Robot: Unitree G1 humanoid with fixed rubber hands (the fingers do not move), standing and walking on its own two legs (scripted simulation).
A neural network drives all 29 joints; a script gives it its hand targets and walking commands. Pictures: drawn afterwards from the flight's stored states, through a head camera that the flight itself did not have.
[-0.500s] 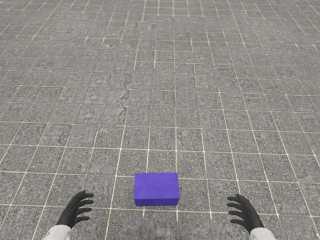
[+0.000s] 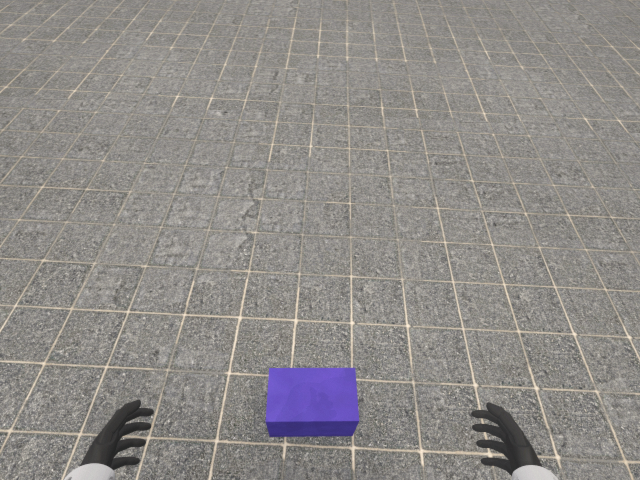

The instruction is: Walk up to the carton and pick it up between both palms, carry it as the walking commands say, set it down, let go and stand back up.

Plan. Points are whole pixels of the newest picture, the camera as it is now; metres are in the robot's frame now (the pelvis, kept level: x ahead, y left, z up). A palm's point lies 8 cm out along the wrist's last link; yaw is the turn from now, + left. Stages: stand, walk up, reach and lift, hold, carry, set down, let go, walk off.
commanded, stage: stand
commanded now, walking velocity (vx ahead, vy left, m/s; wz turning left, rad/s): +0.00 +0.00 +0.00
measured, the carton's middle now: (311, 402) +0.40 +0.01 -0.69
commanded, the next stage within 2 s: none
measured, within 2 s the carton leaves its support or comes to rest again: neither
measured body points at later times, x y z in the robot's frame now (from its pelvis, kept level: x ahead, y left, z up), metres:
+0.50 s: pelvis +0.00 +0.00 +0.00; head +0.01 +0.00 +0.45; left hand +0.14 +0.29 -0.09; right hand +0.15 -0.29 -0.09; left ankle -0.03 +0.10 -0.74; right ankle -0.04 -0.11 -0.74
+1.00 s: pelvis -0.02 -0.01 +0.01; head -0.01 -0.01 +0.46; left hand +0.10 +0.29 -0.10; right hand +0.10 -0.31 -0.10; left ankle -0.03 +0.10 -0.74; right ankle -0.04 -0.11 -0.74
